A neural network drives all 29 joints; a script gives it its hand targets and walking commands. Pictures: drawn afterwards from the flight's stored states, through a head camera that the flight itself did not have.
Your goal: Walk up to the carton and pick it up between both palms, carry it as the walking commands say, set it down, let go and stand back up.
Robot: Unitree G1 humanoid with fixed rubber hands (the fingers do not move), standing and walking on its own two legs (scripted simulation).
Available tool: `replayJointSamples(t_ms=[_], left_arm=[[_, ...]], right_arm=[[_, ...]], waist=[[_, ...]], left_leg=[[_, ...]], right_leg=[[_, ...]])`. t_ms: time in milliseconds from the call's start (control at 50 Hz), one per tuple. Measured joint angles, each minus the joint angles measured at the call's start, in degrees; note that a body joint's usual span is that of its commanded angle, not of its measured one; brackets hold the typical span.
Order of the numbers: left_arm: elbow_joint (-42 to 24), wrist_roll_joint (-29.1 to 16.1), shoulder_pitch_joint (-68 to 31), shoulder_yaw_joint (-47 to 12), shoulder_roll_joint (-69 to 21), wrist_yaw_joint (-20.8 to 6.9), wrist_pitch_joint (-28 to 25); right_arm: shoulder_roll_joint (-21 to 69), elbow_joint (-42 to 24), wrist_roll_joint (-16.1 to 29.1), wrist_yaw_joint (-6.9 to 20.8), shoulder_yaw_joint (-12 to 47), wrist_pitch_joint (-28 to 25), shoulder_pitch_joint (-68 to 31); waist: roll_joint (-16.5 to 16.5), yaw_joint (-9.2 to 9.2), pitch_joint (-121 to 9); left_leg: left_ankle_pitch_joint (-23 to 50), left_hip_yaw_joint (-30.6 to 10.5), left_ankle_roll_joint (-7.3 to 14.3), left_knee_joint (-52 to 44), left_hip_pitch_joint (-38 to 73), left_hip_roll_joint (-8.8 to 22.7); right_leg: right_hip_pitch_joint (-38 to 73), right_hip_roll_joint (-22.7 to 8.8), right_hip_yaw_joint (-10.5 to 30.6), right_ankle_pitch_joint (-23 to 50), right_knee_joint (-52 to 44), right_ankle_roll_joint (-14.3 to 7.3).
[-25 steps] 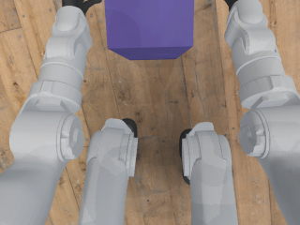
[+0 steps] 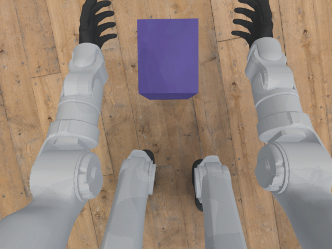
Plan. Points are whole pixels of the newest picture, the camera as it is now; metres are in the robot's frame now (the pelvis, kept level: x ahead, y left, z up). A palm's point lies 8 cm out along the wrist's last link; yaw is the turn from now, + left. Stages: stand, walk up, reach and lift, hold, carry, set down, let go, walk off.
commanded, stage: set down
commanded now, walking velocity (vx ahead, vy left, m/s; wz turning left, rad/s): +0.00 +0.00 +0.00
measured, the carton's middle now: (168, 68) +0.53 +0.04 -0.38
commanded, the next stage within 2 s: let go in 0.62 s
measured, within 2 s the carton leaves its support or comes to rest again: neither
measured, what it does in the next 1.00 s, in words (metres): rises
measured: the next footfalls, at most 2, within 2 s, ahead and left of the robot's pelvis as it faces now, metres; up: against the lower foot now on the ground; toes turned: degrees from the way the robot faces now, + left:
none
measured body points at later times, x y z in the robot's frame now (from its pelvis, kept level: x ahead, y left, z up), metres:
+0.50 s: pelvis +0.02 +0.00 +0.13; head +0.34 +0.01 +0.45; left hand +0.53 +0.19 +0.00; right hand +0.55 -0.15 +0.00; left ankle +0.09 +0.12 -0.49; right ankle +0.06 -0.12 -0.49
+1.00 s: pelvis +0.07 +0.00 +0.20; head +0.33 +0.00 +0.56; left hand +0.44 +0.21 +0.07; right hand +0.45 -0.18 +0.06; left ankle +0.09 +0.12 -0.49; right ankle +0.06 -0.12 -0.49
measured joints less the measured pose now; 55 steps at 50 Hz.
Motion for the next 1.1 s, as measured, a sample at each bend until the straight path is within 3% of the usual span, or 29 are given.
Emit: replayJointSamples(t_ms=[440,580,680,860,980,1100], left_arm=[[-2.8,3.8,5.5,2.6,-2.2,-1.6,-0.7],[-0.7,8.3,5.9,6.2,-3.9,-2.7,-2.1],[-1.9,10.9,8.7,6.6,-4.8,-3.6,-2.7],[-10.7,9.8,24.3,-0.1,-3.7,-6.2,-2.4],[-15.3,7.9,37.8,-4.4,-3.0,-7.4,-2.9],[-15.1,5.4,50.1,-7.0,-1.9,-9.1,-5.6]], right_arm=[[1.8,-2.8,-3.3,2.3,-2.6,-1.0,5.9],[3.5,-0.6,-6.7,3.9,-6.0,-2.5,6.1],[5.4,-2.4,-9.4,3.9,-7.5,-3.1,8.6],[8.1,-15.6,-10.0,1.2,-2.7,-2.1,27.6],[8.1,-21.0,-8.0,2.4,2.0,-2.6,41.5],[6.9,-20.5,-7.1,4.0,3.7,-5.2,52.6]], waist=[[0.4,-0.3,-0.4],[0.0,-0.36,-1.0],[-0.1,-0.37,-0.9],[0.0,-1.14,-1.0],[0.6,-0.89,-3.4],[1.1,-1.06,-4.6]], left_leg=[[9.3,-1.2,0.6,-28.7,22.6,0.7],[11.8,-1.3,0.7,-36.4,28.0,1.2],[12.0,-1.3,0.7,-38.6,29.9,1.4],[12.6,-1.1,1.1,-44.3,37.7,1.6],[13.2,-0.5,1.5,-49.7,46.9,1.8],[13.7,-0.1,1.8,-54.9,58.6,1.8]], right_leg=[[22.3,-1.2,0.8,10.0,-29.2,-0.4],[27.7,-1.3,1.0,12.9,-37.1,-0.6],[29.6,-1.4,1.1,13.2,-39.4,-0.8],[37.5,-1.7,1.5,13.9,-45.6,-1.0],[46.6,-2.1,2.0,14.7,-51.1,-1.0],[58.1,-2.7,2.1,15.3,-55.9,-1.3]])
